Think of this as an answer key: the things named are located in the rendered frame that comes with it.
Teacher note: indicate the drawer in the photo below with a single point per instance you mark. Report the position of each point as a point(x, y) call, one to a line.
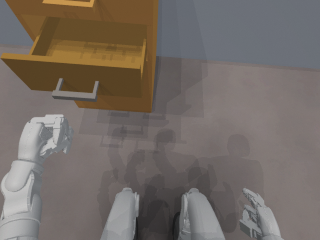
point(81, 52)

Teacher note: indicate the robot right shin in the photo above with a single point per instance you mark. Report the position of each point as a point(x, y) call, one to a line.
point(184, 225)

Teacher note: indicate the cabinet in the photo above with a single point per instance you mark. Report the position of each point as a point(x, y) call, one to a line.
point(32, 13)

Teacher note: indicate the left robot forearm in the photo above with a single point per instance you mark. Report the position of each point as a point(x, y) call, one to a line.
point(22, 209)

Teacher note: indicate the left robot hand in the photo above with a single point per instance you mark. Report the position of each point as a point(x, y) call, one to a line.
point(52, 129)

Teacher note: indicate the right robot thigh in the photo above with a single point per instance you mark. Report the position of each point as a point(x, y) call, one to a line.
point(204, 224)

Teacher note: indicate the handle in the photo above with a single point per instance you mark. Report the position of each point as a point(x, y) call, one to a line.
point(75, 96)
point(69, 6)

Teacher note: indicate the right robot hand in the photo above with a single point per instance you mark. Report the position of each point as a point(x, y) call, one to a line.
point(263, 220)

